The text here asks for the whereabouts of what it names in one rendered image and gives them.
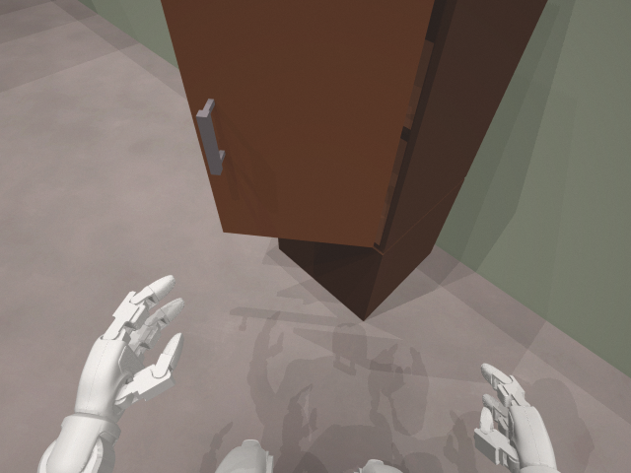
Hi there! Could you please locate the robot left thigh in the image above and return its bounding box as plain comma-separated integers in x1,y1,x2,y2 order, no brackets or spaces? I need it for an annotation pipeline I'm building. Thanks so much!
215,445,273,473

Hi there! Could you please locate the handle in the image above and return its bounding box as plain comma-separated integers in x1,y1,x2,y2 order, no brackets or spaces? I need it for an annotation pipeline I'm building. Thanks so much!
196,99,226,175

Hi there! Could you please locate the cupboard door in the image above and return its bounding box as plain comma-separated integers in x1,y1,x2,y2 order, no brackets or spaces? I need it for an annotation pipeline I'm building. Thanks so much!
161,0,435,247

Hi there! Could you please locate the left robot shin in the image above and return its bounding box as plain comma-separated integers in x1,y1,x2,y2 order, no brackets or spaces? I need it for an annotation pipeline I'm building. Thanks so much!
242,439,261,447

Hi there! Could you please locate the robot left forearm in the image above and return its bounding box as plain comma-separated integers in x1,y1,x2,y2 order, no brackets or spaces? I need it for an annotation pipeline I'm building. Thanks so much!
37,413,121,473

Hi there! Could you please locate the right robot hand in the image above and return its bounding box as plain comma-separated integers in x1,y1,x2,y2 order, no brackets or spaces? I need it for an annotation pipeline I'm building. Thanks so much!
474,364,557,473

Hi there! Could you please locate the left robot hand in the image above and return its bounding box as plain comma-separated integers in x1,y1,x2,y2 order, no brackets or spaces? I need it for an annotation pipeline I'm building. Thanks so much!
74,275,184,423

